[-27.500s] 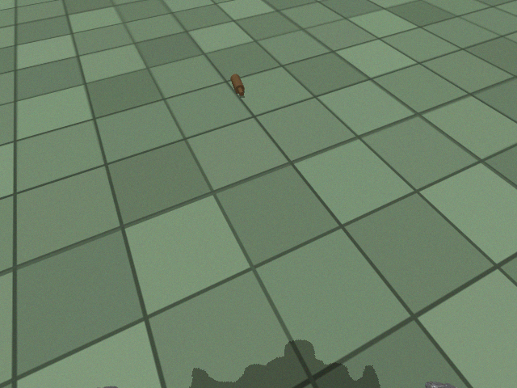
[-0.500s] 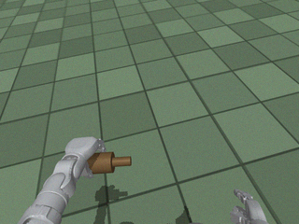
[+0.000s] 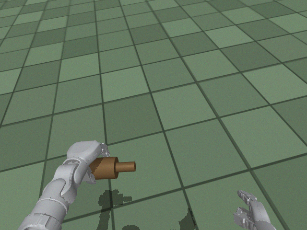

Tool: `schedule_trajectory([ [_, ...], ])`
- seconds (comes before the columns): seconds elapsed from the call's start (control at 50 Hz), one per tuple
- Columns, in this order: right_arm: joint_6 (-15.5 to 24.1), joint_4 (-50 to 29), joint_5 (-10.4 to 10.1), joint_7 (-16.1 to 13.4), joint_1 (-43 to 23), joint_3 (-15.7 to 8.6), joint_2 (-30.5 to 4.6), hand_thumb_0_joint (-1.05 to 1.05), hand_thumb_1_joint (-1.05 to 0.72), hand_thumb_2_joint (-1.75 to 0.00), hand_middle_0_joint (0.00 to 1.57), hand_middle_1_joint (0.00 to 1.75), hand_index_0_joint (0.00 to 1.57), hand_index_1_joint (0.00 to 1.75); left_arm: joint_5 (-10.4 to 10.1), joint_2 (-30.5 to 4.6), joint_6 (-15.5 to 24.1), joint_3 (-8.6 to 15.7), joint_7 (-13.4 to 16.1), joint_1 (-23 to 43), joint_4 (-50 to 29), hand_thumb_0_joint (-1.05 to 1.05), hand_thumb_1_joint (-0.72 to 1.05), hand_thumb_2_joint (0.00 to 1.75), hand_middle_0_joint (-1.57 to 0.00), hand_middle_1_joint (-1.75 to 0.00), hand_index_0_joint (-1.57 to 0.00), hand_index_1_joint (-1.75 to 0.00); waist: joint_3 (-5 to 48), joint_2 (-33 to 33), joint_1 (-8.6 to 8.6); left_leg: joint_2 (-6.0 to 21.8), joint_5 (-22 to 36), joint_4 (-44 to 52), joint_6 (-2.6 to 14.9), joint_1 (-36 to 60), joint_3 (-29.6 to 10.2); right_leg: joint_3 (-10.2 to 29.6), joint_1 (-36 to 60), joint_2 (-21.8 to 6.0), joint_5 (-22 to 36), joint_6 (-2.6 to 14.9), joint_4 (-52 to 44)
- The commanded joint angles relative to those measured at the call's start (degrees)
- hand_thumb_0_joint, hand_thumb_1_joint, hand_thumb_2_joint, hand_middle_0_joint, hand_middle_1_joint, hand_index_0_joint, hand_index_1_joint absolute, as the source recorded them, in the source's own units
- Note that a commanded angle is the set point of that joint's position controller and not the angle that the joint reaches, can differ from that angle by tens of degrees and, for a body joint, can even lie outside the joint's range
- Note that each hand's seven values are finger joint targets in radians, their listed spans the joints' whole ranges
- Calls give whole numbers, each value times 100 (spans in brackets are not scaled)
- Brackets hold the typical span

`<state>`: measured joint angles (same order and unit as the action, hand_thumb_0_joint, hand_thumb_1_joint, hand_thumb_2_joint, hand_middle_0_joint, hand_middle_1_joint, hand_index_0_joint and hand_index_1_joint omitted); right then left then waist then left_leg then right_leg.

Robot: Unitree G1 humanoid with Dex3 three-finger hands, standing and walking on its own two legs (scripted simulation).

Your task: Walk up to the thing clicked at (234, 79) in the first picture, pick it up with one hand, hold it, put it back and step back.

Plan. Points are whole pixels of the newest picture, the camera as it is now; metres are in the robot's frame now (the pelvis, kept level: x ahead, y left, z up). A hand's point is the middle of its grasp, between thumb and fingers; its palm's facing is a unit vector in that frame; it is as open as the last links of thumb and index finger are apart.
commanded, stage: hold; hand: left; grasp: from above
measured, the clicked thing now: (102, 168) +0.30 +0.19 -0.07
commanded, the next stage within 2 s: crouch in 0.32 s
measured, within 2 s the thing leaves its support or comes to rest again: neither
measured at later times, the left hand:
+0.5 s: hand (89, 160) +0.31 +0.22 -0.03, palm faces -0.44 -0.05 -0.90, open 9.3 cm
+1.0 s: hand (104, 175) +0.33 +0.23 -0.20, palm faces -0.42 +0.06 -0.90, open 9.3 cm
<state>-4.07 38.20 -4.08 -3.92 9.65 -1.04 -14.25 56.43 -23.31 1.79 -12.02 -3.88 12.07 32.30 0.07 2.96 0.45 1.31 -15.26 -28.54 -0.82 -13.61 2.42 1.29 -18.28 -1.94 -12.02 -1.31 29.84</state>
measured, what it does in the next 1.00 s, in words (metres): lowers itself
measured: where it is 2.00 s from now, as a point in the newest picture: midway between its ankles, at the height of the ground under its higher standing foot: outside the picture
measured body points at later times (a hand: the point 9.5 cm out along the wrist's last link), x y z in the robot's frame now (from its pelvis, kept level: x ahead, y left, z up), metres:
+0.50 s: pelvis +0.01 +0.01 +0.00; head +0.02 -0.02 +0.45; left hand +0.33 +0.22 +0.02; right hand +0.16 -0.25 -0.11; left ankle +0.00 +0.13 -0.74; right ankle +0.04 -0.13 -0.74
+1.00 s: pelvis -0.03 +0.01 -0.09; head +0.08 +0.02 +0.35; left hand +0.35 +0.22 -0.15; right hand +0.07 -0.28 -0.21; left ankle +0.00 +0.13 -0.74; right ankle +0.04 -0.13 -0.74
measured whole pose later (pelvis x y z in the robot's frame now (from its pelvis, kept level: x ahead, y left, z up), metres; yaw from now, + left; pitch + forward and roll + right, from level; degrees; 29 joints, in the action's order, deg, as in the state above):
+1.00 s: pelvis -0.03 +0.01 -0.09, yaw +2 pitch +20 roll -1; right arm -3.7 40.6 0.2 -0.8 11.9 -4.6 -15.5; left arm 68.3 -21.3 4.6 -9.6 19.4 31.0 63.6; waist 7.6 0.2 -4.7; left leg 1.5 -28.7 -66.3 -0.7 -57.5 -0.4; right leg 0.1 -60.0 -2.1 -23.6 -1.9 63.7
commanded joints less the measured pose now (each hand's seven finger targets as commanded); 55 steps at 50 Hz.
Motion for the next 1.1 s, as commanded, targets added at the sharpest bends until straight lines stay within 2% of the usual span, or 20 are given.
schedule_trajectory([
  [0.0, 230, -779, 25, -71, -487, -254, -663, 0, -90, -90, 20, 30, 20, 30, -5, -1146, 19, 532, 264, 2103, -1206, 0, 79, 69, -120, -45, -117, -49, 1498, -207, -26, -245, 1134, 375, 165, 470, 7, -95, 606, 285, 739, 149, -475],
  [0.06, 216, -794, 9, -68, -476, -272, -685, 0, -90, -90, 20, 30, 20, 30, -37, -1271, -10, 709, 284, 1855, -1046, 0, 77, 69, -120, -44, -117, -48, 1427, -189, 72, -251, 1083, 413, 161, 412, 10, -111, 682, 276, 663, 158, -532],
  [0.1, 199, -809, 7, -53, -452, -266, -674, 0, -90, -90, 20, 30, 20, 30, -76, -1063, -20, 508, 249, 1728, -965, 0, 76, 70, -119, -45, -116, -48, 1346, -318, 21, -230, 1124, 437, 161, 391, 2, -125, 696, 288, 706, 166, -535],
  [0.16, 172, -811, 8, -58, -465, -286, -690, 0, -90, -90, 20, 30, 20, 30, -31, -1282, 3, 687, 219, 1737, -991, 0, 73, 68, -117, -42, -114, -46, 1358, -245, 76, -229, 1206, 433, 149, 411, -8, -135, 715, 286, 755, 170, -534],
  [0.26, 158, -770, 9, -61, -364, -306, -708, 0, -90, -90, 20, 30, 20, 30, -32, -1200, 43, 536, 209, 2205, -1082, 0, 74, 66, -116, -43, -113, -46, 1471, -145, -19, -195, 1499, 413, 119, 555, -20, -154, 687, 325, 1027, 188, -474],
  [0.32, 156, -782, -5, -55, -356, -308, -699, 0, -90, -90, 20, 30, 20, 30, -25, -1086, 24, 482, 249, 2036, -872, 0, 73, 64, -115, -42, -112, -45, 1411, -275, -4, -217, 1447, 424, 141, 524, -10, -168, 725, 305, 1004, 181, -514],
  [0.38, 130, -809, 6, -36, -354, -328, -708, 0, -90, -90, 20, 30, 20, 30, -29, -1173, 8, 642, 291, 1856, -851, 0, 74, 68, -117, -42, -114, -46, 1421, -283, 90, -238, 1511, 394, 141, 459, 8, -178, 817, 277, 1075, 168, -514],
  [0.42, 114, -808, 5, -25, -323, -333, -718, 0, -87, -89, 20, 30, 20, 30, -8, -1210, 7, 652, 284, 1903, -884, 0, 70, 63, -105, -48, -106, -46, 1463, -277, 77, -235, 1573, 388, 139, 488, 16, -175, 831, 279, 1129, 173, -506],
  [0.46, 78, -810, 9, -20, -320, -337, -717, 0, -90, -91, 20, 30, 20, 30, 44, -1095, -7, 574, 300, 1712, -718, 0, 71, 60, -111, -48, -111, -49, 1359, -310, 38, -244, 1600, 372, 144, 446, 21, -169, 776, 275, 1171, 175, -498],
  [0.58, 7, -781, 46, 10, -231, -340, -724, 0, -90, -91, 20, 30, 20, 30, 167, -941, 148, 565, 655, 1558, -169, 0, 76, 62, -115, -48, -114, -49, 986, -540, -75, -225, 1113, 301, 140, 102, -35, -201, 371, 279, 674, 178, -446],
  [0.62, -9, -714, 107, 28, -190, -341, -700, 0, -90, -91, 20, 30, 20, 30, 266, -821, 238, 461, 881, 1894, 80, 0, 74, 63, -115, -46, -113, -48, 995, -532, -200, -239, 1053, 98, 138, -113, -52, -204, 81, 259, 660, 167, -274],
  [0.68, -18, -584, 176, 72, -51, -399, -743, 0, -90, -90, 20, 30, 20, 30, 495, -974, 329, 580, 1320, 2245, 428, 0, 76, 58, -112, -49, -113, -48, 1273, -394, -225, -270, 912, -378, 120, -521, -31, -182, -305, 234, 575, 165, 104],
  [0.74, 20, -394, 266, 141, 194, -488, -812, 0, -90, -90, 20, 30, 20, 30, 713, -651, 369, 346, 1705, 2802, 862, 0, 78, 61, -114, -51, -115, -50, 1760, -267, -444, -227, 879, -1156, 76, -980, -59, -177, -1075, 243, 603, 184, 837],
  [0.78, 47, -282, 328, 183, 357, -558, -839, 0, -90, -90, 20, 30, 20, 30, 908, -786, 374, 455, 2012, 3028, 1229, 0, 78, 63, -114, -53, -115, -52, 2081, -230, -435, -234, 833, -1773, 66, -1577, -75, -188, -1543, 242, 581, 196, 1378],
  [0.82, 65, -278, 374, 240, 465, -569, -815, 0, -90, -90, 20, 30, 20, 30, 1015, -540, 344, 358, 2248, 3024, 1694, 0, 77, 63, -112, -55, -114, -54, 2251, -279, -467, -253, 629, -2256, 78, -2255, -72, -175, -1941, 212, 427, 207, 1828],
  [0.86, 95, -251, 398, 244, 547, -635, -900, 0, -90, -90, 20, 30, 20, 30, 1118, -777, 314, 517, 2449, 3332, 1980, 0, 77, 60, -111, -55, -113, -53, 2535, -129, -481, -249, 387, -2664, 77, -2759, -68, -166, -2400, 211, 211, 219, 2208],
  [0.88, 123, -240, 413, 252, 571, -634, -892, 0, -90, -91, 20, 30, 20, 30, 1123, -658, 299, 454, 2513, 3494, 2119, 0, 76, 60, -111, -55, -113, -53, 2588, -160, -547, -235, 238, -2843, 80, -3048, -98, -178, -2673, 228, 79, 221, 2417],
  [0.98, 287, -126, 505, 202, 665, -638, -913, 0, -91, -90, 20, 30, 20, 30, 1192, -1069, 169, 745, 2753, 3781, 2822, 0, 77, 63, -112, -55, -114, -54, 3183, -136, -533, -277, -375, -3813, 130, -4485, -121, -198, -3526, 219, -446, 243, 3387],
  [1.06, 433, -95, 567, 153, 794, -673, -937, 0, -90, -90, 20, 30, 20, 30, 1090, -1003, 120, 752, 2814, 4219, 2671, 0, 75, 67, -113, -54, -113, -54, 3828, 50, -708, -277, -813, -4472, 155, -5178, -170, -203, -4175, 194, -798, 273, 4060],
  [1.08, 458, -90, 560, 136, 811, -699, -968, 0, -90, -90, 20, 30, 20, 30, 1079, -1193, 119, 854, 2829, 4320, 2522, 0, 74, 66, -112, -55, -112, -54, 4142, 147, -649, -281, -800, -4603, 157, -5151, -165, -197, -4201, 182, -794, 279, 4198],
])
